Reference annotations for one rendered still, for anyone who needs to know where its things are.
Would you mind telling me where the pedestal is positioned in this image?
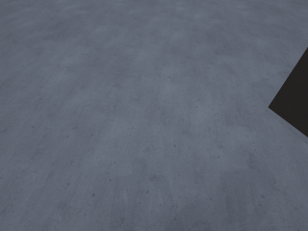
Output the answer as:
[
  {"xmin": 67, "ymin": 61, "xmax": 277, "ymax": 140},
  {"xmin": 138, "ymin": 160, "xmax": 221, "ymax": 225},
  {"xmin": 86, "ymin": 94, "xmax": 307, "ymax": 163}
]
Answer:
[{"xmin": 269, "ymin": 47, "xmax": 308, "ymax": 137}]

